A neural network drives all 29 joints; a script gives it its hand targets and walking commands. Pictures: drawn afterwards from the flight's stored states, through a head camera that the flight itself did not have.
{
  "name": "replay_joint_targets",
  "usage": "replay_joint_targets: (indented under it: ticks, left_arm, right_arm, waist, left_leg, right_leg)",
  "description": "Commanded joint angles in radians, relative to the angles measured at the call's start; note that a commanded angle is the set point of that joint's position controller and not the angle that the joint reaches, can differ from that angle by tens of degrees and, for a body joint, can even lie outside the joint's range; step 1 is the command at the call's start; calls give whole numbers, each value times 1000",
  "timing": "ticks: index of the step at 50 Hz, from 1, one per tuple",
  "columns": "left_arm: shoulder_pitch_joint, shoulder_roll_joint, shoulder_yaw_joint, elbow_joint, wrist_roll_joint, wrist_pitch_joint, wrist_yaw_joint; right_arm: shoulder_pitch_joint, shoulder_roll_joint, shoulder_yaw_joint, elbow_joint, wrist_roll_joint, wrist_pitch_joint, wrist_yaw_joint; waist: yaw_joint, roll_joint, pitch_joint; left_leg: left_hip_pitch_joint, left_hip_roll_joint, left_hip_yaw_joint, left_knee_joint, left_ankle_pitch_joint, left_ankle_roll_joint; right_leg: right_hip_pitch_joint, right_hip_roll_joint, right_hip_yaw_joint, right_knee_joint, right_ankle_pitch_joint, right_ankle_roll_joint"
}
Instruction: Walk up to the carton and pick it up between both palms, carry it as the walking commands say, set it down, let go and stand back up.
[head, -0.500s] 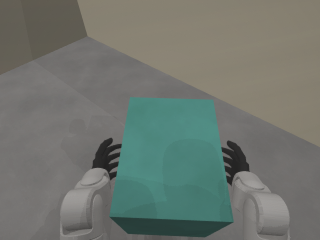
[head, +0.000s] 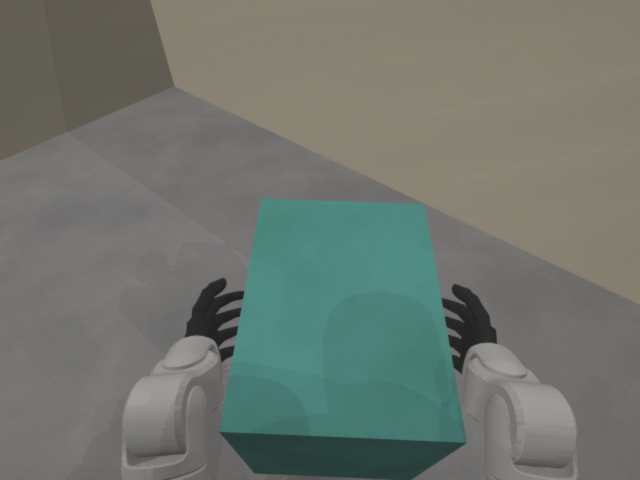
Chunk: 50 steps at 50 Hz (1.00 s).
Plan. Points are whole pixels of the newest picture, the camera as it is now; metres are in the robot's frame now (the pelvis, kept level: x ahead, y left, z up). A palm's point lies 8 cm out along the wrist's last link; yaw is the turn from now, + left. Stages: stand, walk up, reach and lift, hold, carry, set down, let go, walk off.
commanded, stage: carry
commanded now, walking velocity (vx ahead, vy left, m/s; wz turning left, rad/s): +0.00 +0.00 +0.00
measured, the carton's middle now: (337, 342) +0.28 +0.00 +0.02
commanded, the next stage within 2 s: none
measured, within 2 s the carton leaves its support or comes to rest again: neither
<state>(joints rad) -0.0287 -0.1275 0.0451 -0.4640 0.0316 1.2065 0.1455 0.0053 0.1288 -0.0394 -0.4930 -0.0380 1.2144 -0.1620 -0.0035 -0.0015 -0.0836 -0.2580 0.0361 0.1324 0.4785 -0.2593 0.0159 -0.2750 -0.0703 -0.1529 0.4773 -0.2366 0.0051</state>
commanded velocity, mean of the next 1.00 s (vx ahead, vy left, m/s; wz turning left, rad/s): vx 0.00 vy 0.00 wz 0.47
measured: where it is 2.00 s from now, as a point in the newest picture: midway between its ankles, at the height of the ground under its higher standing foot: outside the picture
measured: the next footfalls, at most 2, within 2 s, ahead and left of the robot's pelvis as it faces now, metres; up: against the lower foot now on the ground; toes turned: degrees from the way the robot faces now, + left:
left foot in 1.20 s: -0.05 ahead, +0.12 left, +0.00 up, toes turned +34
right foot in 1.62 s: +0.01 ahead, -0.11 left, +0.00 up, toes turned +31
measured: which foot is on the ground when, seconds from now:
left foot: down 0.00-0.88, up 0.90-1.00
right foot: down 0.00-1.00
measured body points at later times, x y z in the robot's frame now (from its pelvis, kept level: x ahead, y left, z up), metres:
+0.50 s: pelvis -0.02 -0.01 -0.01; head -0.02 -0.01 +0.44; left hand +0.23 +0.15 +0.07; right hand +0.23 -0.15 +0.06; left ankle -0.01 +0.10 -0.74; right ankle +0.01 -0.12 -0.74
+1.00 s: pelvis -0.04 -0.03 -0.01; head -0.02 -0.04 +0.44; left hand +0.16 +0.18 +0.06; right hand +0.24 -0.10 +0.06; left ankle -0.06 +0.08 -0.68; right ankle -0.05 -0.13 -0.74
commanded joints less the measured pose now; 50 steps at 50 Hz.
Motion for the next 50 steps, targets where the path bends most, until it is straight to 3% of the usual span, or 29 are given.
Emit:
replay_joint_targets:
  ticks: [1, 3, 4, 5, 6, 8, 9, 10, 11, 15, 18, 21, 25, 27, 29, 31, 33, 34, 35, 36, 37, 39, 40, 42, 43, 44, 45, 47, 50]
  left_arm:
    - [-392, -833, -638, -145, -271, -26, -135]
    - [-387, -822, -618, -119, -262, -33, -137]
    - [-383, -787, -567, -34, -230, -39, -142]
    - [-393, -788, -572, -20, -224, -40, -142]
    - [-386, -755, -550, 6, -215, -48, -143]
    - [-401, -750, -526, 49, -193, -68, -145]
    - [-439, -830, -594, -70, -242, -70, -145]
    - [-404, -820, -560, 5, -224, -70, -147]
    - [-429, -807, -539, 46, -207, -80, -154]
    - [-487, -912, -673, -192, -305, -76, -144]
    - [-377, -876, -640, -144, -278, -50, -136]
    - [-312, -850, -624, -127, -262, -32, -129]
    - [-332, -867, -622, -129, -275, -33, -141]
    - [-358, -875, -636, -139, -286, -32, -143]
    - [-389, -877, -646, -168, -292, -33, -143]
    - [-387, -897, -643, -149, -297, -34, -149]
    - [-413, -926, -670, -176, -315, -44, -150]
    - [-463, -924, -694, -200, -327, -49, -151]
    - [-438, -936, -689, -188, -327, -55, -152]
    - [-423, -960, -700, -177, -334, -63, -153]
    - [-383, -959, -691, -171, -335, -69, -158]
    - [-364, -974, -694, -170, -343, -84, -163]
    - [-358, -985, -698, -189, -353, -93, -163]
    - [-364, -968, -685, -190, -356, -94, -169]
    - [-347, -936, -661, -178, -345, -95, -166]
    - [-347, -924, -654, -173, -344, -96, -172]
    - [-335, -920, -655, -154, -337, -91, -169]
    - [-278, -887, -615, -120, -298, -81, -163]
    - [-338, -867, -627, -191, -302, -83, -157]
  right_arm:
    - [-444, 824, 615, -159, 282, -39, 143]
    - [-457, 815, 616, -147, 278, -43, 143]
    - [-477, 780, 579, -86, 249, -52, 145]
    - [-480, 777, 567, -65, 246, -55, 146]
    - [-452, 754, 539, -20, 222, -59, 144]
    - [-486, 755, 528, 18, 215, -78, 151]
    - [-536, 827, 598, -119, 271, -80, 152]
    - [-503, 813, 575, -56, 247, -78, 150]
    - [-537, 801, 550, -9, 235, -92, 157]
    - [-524, 922, 636, -178, 309, -85, 152]
    - [-467, 875, 636, -174, 300, -62, 146]
    - [-446, 851, 649, -175, 309, -40, 148]
    - [-470, 866, 667, -186, 316, -32, 155]
    - [-451, 865, 649, -164, 306, -29, 158]
    - [-456, 882, 652, -142, 315, -27, 166]
    - [-474, 868, 645, -163, 312, -37, 168]
    - [-461, 876, 640, -174, 312, -52, 170]
    - [-453, 889, 629, -160, 303, -58, 171]
    - [-453, 892, 633, -175, 305, -67, 172]
    - [-455, 902, 634, -188, 310, -78, 173]
    - [-432, 902, 640, -184, 309, -81, 174]
    - [-448, 894, 643, -232, 304, -101, 170]
    - [-434, 910, 653, -230, 306, -107, 166]
    - [-412, 889, 640, -220, 284, -106, 155]
    - [-415, 879, 648, -221, 282, -100, 150]
    - [-453, 875, 667, -252, 285, -96, 150]
    - [-455, 859, 662, -226, 288, -93, 152]
    - [-445, 837, 666, -189, 290, -79, 161]
    - [-454, 844, 671, -194, 300, -75, 161]
  waist:
    - [-1, 15, -242]
    - [-3, -5, -217]
    - [-3, -40, -208]
    - [0, 28, -166]
    - [-3, -29, -164]
    - [-1, -23, -150]
    - [0, -12, -144]
    - [-2, -47, -155]
    - [-1, -5, -130]
    - [-2, 19, -199]
    - [3, 21, -270]
    - [3, 1, -260]
    - [-2, -111, -197]
    - [-8, -89, -194]
    - [-4, -4, -181]
    - [-5, 89, -159]
    - [-11, 208, -204]
    - [-21, 243, -208]
    - [-19, 222, -221]
    - [-19, 223, -259]
    - [-15, 172, -298]
    - [-9, 137, -331]
    - [-3, 115, -363]
    - [13, 40, -349]
    - [16, -135, -300]
    - [8, -348, -258]
    - [1, -261, -218]
    - [2, -148, -174]
    - [4, -122, -150]
  left_leg:
    - [72, 125, -88, -57, 263, 6]
    - [58, 120, -84, -64, 216, 1]
    - [50, 121, -86, -71, 193, 2]
    - [45, 123, -91, -85, 204, 4]
    - [38, 125, -91, -79, 175, 1]
    - [30, 116, -98, -104, 75, 6]
    - [16, 118, -101, -114, 54, 1]
    - [15, 114, -101, -102, 59, 3]
    - [18, 118, -98, -107, 83, 1]
    - [4, 125, -118, -81, 143, 10]
    - [-5, 116, -112, 25, 231, 18]
    - [-78, 111, -135, 70, 237, 25]
    - [-170, 74, -114, 158, 120, 9]
    - [-194, 74, -128, 160, 123, 17]
    - [-196, 93, -193, 120, 138, 31]
    - [-170, 147, -319, 19, 154, 61]
    - [-92, 220, -483, -62, 229, 117]
    - [-16, 239, -530, -76, 286, 141]
    - [9, 243, -536, -58, 370, 156]
    - [90, 243, -518, -21, 508, 152]
    - [126, 232, -461, 22, 601, 145]
    - [144, 190, -411, 82, 735, 117]
    - [102, 170, -390, 86, 692, 99]
    - [-146, 108, -320, 147, 434, 35]
    - [-323, 9, -177, 281, 180, -16]
    - [-474, -62, -80, 500, -252, -50]
    - [-474, 15, -79, 568, -322, -53]
    - [-394, 4, -54, 614, -271, -36]
    - [-401, 4, -13, 532, -137, -41]
  right_leg:
    - [103, -100, 87, -59, 182, -15]
    - [97, -104, 90, -67, 198, -17]
    - [95, -101, 87, -69, 172, -17]
    - [59, -98, 93, -74, 137, -19]
    - [67, -95, 89, -89, 134, -13]
    - [51, -93, 108, -125, 67, -21]
    - [57, -93, 102, -120, 40, -21]
    - [55, -95, 116, -136, 53, -24]
    - [41, -93, 111, -123, 74, -23]
    - [83, -100, 76, -65, 56, -4]
    - [108, -135, 82, 0, 174, -1]
    - [104, -165, 76, 48, 148, 3]
    - [84, -231, 109, 17, 108, -24]
    - [80, -235, 80, 56, 99, -22]
    - [35, -207, 59, 96, -33, -6]
    - [-47, -134, 9, 190, -202, 27]
    - [-112, -45, -13, 319, -259, 57]
    - [-198, -32, 14, 394, -329, 64]
    - [-221, -24, 47, 426, -344, 67]
    - [-255, -12, 64, 434, -341, 65]
    - [-239, -11, 73, 418, -319, 71]
    - [-171, 11, 53, 270, -244, 83]
    - [-60, 19, 36, 183, -189, 80]
    - [245, -50, 74, -18, -38, 47]
    - [349, -218, 201, -101, 163, -16]
    - [384, -400, 323, -71, 582, -114]
    - [311, -452, 270, -36, 674, -173]
    - [188, -382, 192, -40, 613, -133]
    - [226, -292, 60, 0, 561, -86]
